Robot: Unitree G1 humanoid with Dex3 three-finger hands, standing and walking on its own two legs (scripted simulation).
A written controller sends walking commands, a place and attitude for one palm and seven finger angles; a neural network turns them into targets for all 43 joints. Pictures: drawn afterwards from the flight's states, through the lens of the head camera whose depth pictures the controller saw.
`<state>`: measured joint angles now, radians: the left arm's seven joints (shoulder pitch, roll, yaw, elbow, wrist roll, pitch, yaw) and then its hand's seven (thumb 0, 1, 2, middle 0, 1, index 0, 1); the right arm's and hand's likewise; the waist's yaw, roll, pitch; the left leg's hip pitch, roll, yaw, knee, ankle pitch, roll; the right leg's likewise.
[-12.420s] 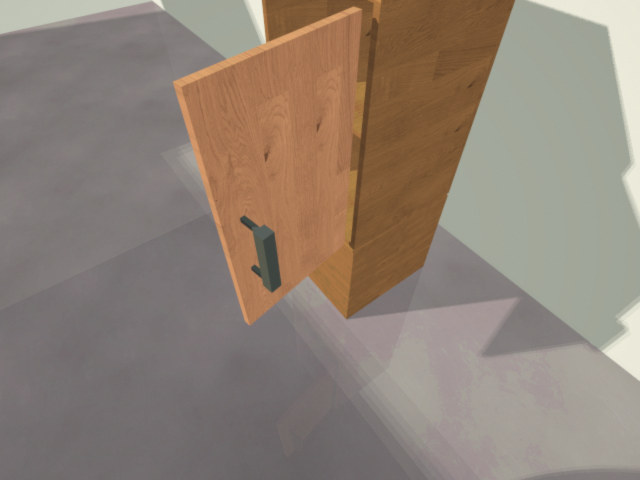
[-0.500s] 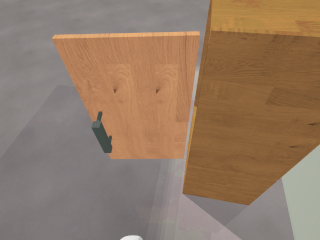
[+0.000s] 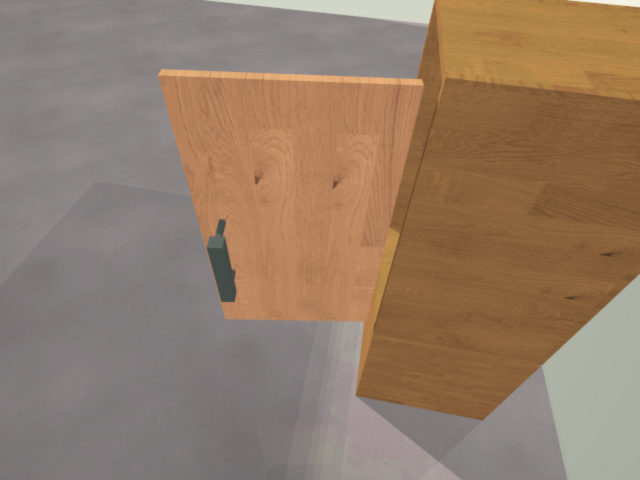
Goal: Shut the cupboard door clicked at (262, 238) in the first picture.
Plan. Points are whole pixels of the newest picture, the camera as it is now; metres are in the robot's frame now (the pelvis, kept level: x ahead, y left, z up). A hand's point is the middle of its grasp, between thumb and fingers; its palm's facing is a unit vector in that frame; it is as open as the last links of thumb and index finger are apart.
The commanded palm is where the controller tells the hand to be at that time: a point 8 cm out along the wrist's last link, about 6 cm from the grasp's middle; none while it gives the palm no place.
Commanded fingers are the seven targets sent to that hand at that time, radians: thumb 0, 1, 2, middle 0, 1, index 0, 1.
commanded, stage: come to a stop and stand still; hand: left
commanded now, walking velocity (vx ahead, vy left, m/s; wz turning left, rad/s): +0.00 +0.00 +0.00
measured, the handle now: (225, 261) +0.49 +0.20 -0.09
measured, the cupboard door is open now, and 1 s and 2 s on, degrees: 100 100 100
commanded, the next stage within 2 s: look again from close up in 0.80 s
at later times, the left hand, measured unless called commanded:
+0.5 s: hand out of the picture +0.06 +0.19 -0.18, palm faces +0.00 -0.99 -0.16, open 7.4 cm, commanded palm none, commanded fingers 0.00 0.90 0.90 -0.20 -0.30 -0.20 -0.30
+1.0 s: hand out of the picture +0.08 +0.21 -0.18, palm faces +0.00 -0.98 -0.20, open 7.4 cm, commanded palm none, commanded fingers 0.00 0.90 0.90 -0.20 -0.30 -0.20 -0.30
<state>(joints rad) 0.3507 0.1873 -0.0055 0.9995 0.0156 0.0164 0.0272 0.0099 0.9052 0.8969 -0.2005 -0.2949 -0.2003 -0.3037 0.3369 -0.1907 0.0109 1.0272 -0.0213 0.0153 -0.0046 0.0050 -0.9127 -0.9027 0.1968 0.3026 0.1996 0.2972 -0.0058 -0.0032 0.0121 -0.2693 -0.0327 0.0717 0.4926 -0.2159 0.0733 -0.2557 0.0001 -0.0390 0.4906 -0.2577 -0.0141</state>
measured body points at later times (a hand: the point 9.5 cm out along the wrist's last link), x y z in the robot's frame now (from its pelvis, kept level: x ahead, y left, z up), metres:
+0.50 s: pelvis +0.05 +0.02 +0.00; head +0.06 +0.04 +0.45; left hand +0.06 +0.24 -0.16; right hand +0.07 -0.21 -0.15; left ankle +0.03 +0.07 -0.74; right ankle +0.03 -0.12 -0.74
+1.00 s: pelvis +0.07 +0.03 +0.00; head +0.09 +0.04 +0.45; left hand +0.08 +0.26 -0.16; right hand +0.07 -0.20 -0.15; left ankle +0.03 +0.07 -0.74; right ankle +0.03 -0.12 -0.74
